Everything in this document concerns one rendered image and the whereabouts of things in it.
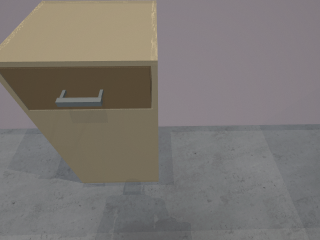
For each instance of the drawer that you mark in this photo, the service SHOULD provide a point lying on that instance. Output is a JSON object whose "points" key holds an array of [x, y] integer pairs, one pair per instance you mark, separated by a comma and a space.
{"points": [[125, 87]]}

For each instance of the handle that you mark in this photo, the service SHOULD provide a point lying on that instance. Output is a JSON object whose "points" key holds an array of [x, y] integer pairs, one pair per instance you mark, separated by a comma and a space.
{"points": [[63, 101]]}

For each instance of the cabinet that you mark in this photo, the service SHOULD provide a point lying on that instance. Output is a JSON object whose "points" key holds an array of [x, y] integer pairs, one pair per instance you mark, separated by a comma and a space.
{"points": [[118, 145]]}

